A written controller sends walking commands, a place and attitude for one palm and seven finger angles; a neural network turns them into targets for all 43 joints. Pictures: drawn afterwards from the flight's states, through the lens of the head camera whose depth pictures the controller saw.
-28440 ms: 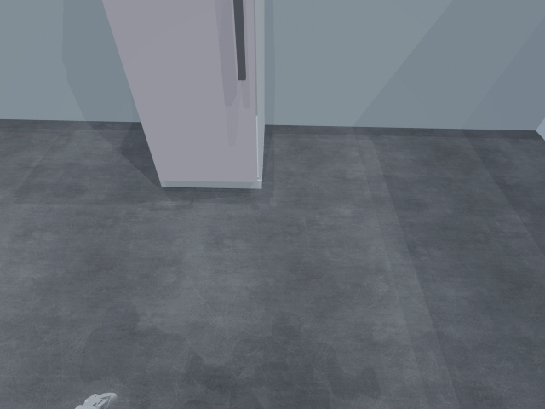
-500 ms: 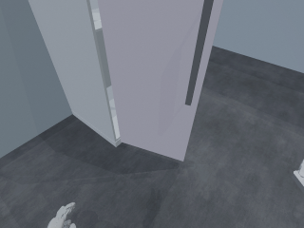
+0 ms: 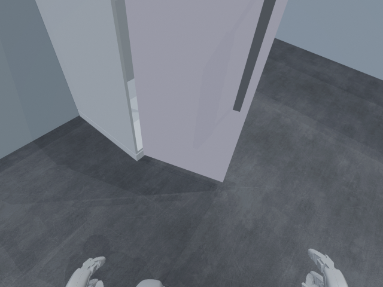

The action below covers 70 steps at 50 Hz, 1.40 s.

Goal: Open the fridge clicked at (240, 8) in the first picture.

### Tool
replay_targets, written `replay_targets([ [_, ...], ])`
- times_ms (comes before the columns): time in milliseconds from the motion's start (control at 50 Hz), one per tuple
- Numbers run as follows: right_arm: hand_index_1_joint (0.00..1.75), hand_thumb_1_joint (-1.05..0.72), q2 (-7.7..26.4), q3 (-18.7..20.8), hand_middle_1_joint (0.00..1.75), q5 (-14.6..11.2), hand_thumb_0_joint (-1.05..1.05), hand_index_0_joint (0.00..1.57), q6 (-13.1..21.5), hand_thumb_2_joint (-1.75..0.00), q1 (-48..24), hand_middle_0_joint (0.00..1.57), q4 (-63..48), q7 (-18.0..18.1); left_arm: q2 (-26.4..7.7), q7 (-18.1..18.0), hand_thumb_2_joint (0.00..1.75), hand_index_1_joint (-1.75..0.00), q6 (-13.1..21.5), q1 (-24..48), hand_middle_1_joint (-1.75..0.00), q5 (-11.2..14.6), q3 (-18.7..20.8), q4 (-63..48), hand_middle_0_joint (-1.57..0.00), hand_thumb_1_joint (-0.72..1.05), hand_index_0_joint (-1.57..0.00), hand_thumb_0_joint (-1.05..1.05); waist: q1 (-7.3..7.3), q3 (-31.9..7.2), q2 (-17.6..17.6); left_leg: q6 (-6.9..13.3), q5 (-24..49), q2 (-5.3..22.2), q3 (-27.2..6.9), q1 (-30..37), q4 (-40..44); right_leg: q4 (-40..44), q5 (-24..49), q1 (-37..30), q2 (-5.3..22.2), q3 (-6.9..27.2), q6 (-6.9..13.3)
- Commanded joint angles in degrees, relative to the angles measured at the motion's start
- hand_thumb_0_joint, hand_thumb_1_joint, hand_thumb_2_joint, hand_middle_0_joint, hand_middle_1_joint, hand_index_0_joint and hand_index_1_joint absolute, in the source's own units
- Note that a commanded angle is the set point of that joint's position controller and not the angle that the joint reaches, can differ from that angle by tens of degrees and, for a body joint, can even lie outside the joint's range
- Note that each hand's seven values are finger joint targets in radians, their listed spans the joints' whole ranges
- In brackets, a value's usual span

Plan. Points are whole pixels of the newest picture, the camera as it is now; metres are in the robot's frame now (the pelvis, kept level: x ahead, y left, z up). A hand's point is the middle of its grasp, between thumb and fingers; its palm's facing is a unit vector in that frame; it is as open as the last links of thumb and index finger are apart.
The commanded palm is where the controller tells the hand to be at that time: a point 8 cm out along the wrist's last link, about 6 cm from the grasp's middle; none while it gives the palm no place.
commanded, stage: let the arm hang, fingers relaxed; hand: right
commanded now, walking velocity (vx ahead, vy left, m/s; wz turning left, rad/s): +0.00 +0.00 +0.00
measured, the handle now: (256, 46) +0.74 -0.10 +0.16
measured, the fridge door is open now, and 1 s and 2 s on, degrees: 71 71 71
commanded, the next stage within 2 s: look to check the result in 0.92 s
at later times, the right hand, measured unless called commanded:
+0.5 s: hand out of the picture +0.00 -0.16 -0.13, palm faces +0.05 +0.97 -0.22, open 7.3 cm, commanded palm none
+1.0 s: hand out of the picture -0.04 -0.16 -0.14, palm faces +0.04 +0.98 -0.17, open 7.4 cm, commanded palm none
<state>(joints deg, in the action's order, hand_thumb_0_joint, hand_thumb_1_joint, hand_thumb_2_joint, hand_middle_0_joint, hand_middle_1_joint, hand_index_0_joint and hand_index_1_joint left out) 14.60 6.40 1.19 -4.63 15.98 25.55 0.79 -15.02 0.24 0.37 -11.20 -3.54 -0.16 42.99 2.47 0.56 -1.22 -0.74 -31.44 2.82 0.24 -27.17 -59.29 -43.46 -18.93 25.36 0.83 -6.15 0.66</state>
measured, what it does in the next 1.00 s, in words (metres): steps on the spot: right foot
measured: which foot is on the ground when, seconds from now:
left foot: down 0.00-1.00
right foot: down 0.00-0.08, up 0.10-0.28, down 0.30-1.00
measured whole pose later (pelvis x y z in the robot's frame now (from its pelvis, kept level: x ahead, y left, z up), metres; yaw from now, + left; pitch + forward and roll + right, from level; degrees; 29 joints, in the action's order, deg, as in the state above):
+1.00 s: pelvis -0.03 +0.00 +0.04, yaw +0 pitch -1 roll +0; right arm 7.8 0.8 0.6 -0.1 14.6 66.5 1.5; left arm -7.3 -2.2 -0.2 -19.4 -1.5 -0.2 65.9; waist 0.4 2.4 -0.2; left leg 1.2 -9.4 -0.7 1.5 -12.4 -22.8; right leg -22.6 -13.8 8.0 -2.0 -3.8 3.0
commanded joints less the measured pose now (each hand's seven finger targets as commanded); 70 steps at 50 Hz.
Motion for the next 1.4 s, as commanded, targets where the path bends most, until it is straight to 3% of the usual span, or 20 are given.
replay_targets([
  [0,0.3,-0.9,3.9,-2.5,0.3,-0.4,0.0,0.2,3.8,-0.9,2.6,0.2,5.1,-0.5,-9.1,-1.2,0.9,-0.3,0.8,2.4,-0.3,0.1,2.0,-2.5,-0.2,0.9,-0.2,0.0,-3.82,-7.2,-5.1,-0.7,7.3,-0.2,-0.1,11.3,18.1,16.0,30.5,-6.4,13.3,14.9,7.7],
  [20,0.3,-0.9,5.2,-2.5,0.3,-0.2,0.0,0.2,4.5,-0.9,6.0,0.2,9.4,-0.4,-7.4,-1.0,0.9,-0.3,0.4,3.2,-0.3,0.9,1.8,-1.4,-0.2,0.9,-0.2,0.0,-5.14,-9.8,-3.4,-0.2,19.3,0.2,-1.8,17.5,27.7,10.9,21.9,-5.5,8.5,10.3,4.0],
  [40,0.3,-0.9,9.6,-2.3,0.3,0.4,0.0,0.2,5.4,-0.9,6.0,0.2,12.0,0.0,-3.7,-0.8,0.9,-0.3,-0.2,2.7,-0.3,2.2,1.5,-1.7,-0.2,0.9,-0.2,0.0,-4.07,-9.2,8.8,2.5,29.1,8.2,-14.9,18.3,33.8,3.7,7.3,-0.7,1.6,5.4,-0.1],
  [60,0.3,-0.9,10.6,-2.6,0.3,0.3,0.0,0.2,5.7,-0.9,3.8,0.2,14.0,0.0,-1.4,-0.7,0.9,-0.3,-0.8,1.7,-0.3,2.3,1.3,-1.0,-0.2,0.9,-0.2,0.0,-2.84,-6.3,9.9,7.0,33.9,15.2,-22.9,14.9,38.9,0.1,-7.0,0.2,-1.4,4.2,-1.5],
  [80,0.3,-0.9,9.6,-3.4,0.3,0.4,0.0,0.2,5.9,-0.9,1.0,0.2,16.0,-0.1,-1.5,-0.7,0.9,-0.3,-1.4,1.0,-0.3,2.3,1.5,1.1,-0.2,0.9,-0.2,0.0,-2.08,-5.3,6.2,9.9,29.2,15.4,-21.3,10.6,40.8,-3.1,-10.5,-3.9,-0.4,6.0,-1.2],
  [100,0.3,-0.9,7.7,-3.4,0.3,0.4,0.0,0.2,6.0,-0.9,-1.1,0.2,17.6,0.2,-1.1,-0.8,0.9,-0.3,-1.9,1.0,-0.3,2.0,1.9,2.9,-0.2,0.9,-0.2,0.0,-1.49,-2.7,7.0,9.7,28.4,13.1,-20.5,9.1,41.4,-5.1,-8.6,-3.7,0.0,6.6,-1.0],
  [120,0.3,-0.9,4.9,-2.3,0.3,0.8,0.0,0.2,6.1,-0.9,-2.0,0.2,17.8,0.5,-0.8,-1.0,0.9,-0.3,-2.1,0.0,-0.3,1.6,2.6,4.1,-0.2,0.9,-0.2,0.0,-1.03,-1.7,4.3,9.9,33.2,12.4,-18.9,10.4,40.4,-5.5,-6.4,-3.3,0.0,6.7,-0.8],
  [140,0.3,-0.9,5.0,-2.2,0.3,0.6,0.0,0.2,6.2,-0.9,-1.5,0.2,19.2,0.8,-0.4,-1.1,0.9,-0.3,-2.3,-1.4,-0.3,1.7,2.6,5.1,-0.2,0.9,-0.2,0.0,-1.09,-3.0,6.3,8.7,41.3,11.3,-16.6,14.6,38.9,-5.6,-5.7,-2.5,-0.3,6.5,-0.8],
  [200,0.3,-0.9,4.1,-2.6,0.3,0.5,0.0,0.2,6.1,-0.9,-2.0,0.2,23.1,1.3,0.7,-1.4,0.9,-0.3,-2.3,-3.5,-0.3,2.5,2.6,8.5,-0.2,0.9,-0.2,0.0,-1.08,-4.0,4.7,9.7,46.8,9.9,-12.2,21.0,37.6,3.8,-5.7,-5.4,0.2,6.1,-0.8],
  [260,0.3,-0.9,4.1,-3.0,0.3,-0.3,0.0,0.2,6.0,-0.9,-2.7,0.2,26.8,1.4,0.4,-1.6,0.9,-0.3,-1.3,-6.1,-0.3,2.7,2.4,11.8,-0.2,0.9,-0.2,0.0,-0.66,-5.0,6.0,6.2,44.1,6.9,-8.4,21.3,35.1,20.8,9.0,-14.8,1.2,7.0,0.1],
  [300,0.3,-0.9,2.2,-3.7,0.3,-0.7,0.0,0.2,5.9,-0.9,-2.0,0.2,28.5,1.3,-2.0,-2.4,0.9,-0.3,-0.5,-4.5,-0.3,2.2,2.4,13.1,-0.2,0.9,-0.2,0.0,-2.09,-4.6,0.6,2.9,37.8,2.6,-5.1,17.8,36.0,20.3,21.3,-19.2,6.4,10.1,2.0],
  [340,0.3,-0.9,1.6,-4.2,0.3,-0.5,0.0,0.2,5.4,-0.9,-2.1,0.2,30.8,1.3,-0.3,-2.7,0.9,-0.3,-1.0,-3.9,-0.3,2.2,1.9,14.4,-0.2,0.9,-0.2,0.0,-2.12,-2.7,-0.2,1.5,35.1,2.7,-6.2,18.0,39.6,19.5,15.4,-17.7,5.0,8.6,1.6],
  [380,0.3,-0.9,2.7,-4.4,0.3,-0.7,0.0,0.2,5.1,-0.9,-3.5,0.2,32.4,1.1,0.2,-2.5,0.9,-0.3,-1.2,-4.6,-0.3,2.3,1.5,16.0,-0.2,0.9,-0.2,0.0,-1.74,-1.9,-3.9,2.6,30.4,2.8,-5.5,19.9,40.1,23.0,10.9,-15.3,5.2,9.0,1.3],
  [460,0.3,-0.9,2.4,-4.6,0.3,-0.5,0.0,0.2,4.9,-0.9,-3.5,0.2,35.1,0.8,-0.2,-2.2,0.9,-0.3,-1.3,-5.0,-0.3,2.0,1.4,17.7,-0.2,0.9,-0.2,0.0,-2.09,3.7,1.1,3.0,16.4,2.4,-6.2,17.1,44.6,26.1,2.2,-12.3,4.5,9.3,1.6],
  [520,0.3,-0.9,1.9,-4.6,0.3,-0.5,0.0,0.2,4.9,-0.9,-3.3,0.2,36.1,0.8,-0.1,-2.2,0.9,-0.3,-1.3,-6.7,-0.3,1.8,1.3,18.9,-0.2,0.9,-0.2,0.0,-1.89,5.4,2.1,3.1,12.9,2.4,-6.9,15.3,45.8,26.6,0.9,-12.2,3.9,9.2,1.7],
  [740,0.3,-0.9,0.1,-4.7,0.3,-0.6,0.0,0.2,5.0,-0.9,-0.6,0.2,37.9,1.0,1.3,-2.5,0.9,-0.3,-0.5,-9.9,-0.3,2.0,1.0,20.5,-0.2,0.9,-0.2,0.0,-2.42,5.3,0.2,3.3,17.7,1.9,-5.2,16.1,42.3,28.0,1.5,-10.4,4.6,9.9,2.1],
  [880,0.3,-0.9,-0.6,-4.9,0.3,-0.7,0.0,0.2,5.4,-0.9,0.5,0.2,38.7,1.1,1.9,-2.8,0.9,-0.3,0.2,-11.1,-0.3,2.3,0.9,21.0,-0.2,0.9,-0.2,0.0,-2.33,2.3,1.6,3.5,24.2,2.5,-4.6,17.8,40.1,26.9,7.9,-12.7,4.9,9.7,2.3],
  [980,0.3,-0.9,-0.9,-5.0,0.3,-0.6,0.0,0.2,5.3,-0.9,0.5,0.2,39.0,1.2,2.0,-2.9,0.9,-0.3,0.2,-10.8,-0.3,2.3,0.9,21.3,-0.2,0.9,-0.2,0.0,-2.17,3.7,0.2,3.3,24.2,2.5,-4.4,16.5,39.6,27.0,8.3,-13.0,5.2,9.7,2.3],
  [1120,0.3,-0.9,-0.7,-5.0,0.3,-0.4,0.0,0.2,5.2,-0.9,0.1,0.2,39.0,1.2,1.2,-2.8,0.9,-0.3,0.1,-9.4,-0.3,2.3,1.2,21.0,-0.2,0.9,-0.2,0.0,-2.06,5.5,0.1,3.1,22.7,2.0,-4.4,15.2,39.3,28.2,4.8,-11.9,5.5,10.4,2.4],
  [1380,0.3,-0.9,2.3,-4.4,0.3,-0.3,0.0,0.2,5.7,-0.9,-2.6,0.2,37.9,1.0,-2.5,-2.8,0.9,-0.3,0.9,-5.1,-0.3,2.4,1.7,20.1,-0.2,0.9,-0.2,0.0,-1.94,1.2,0.9,3.1,29.4,2.8,-4.4,17.0,38.0,26.6,15.7,-17.2,5.9,9.9,2.4],
])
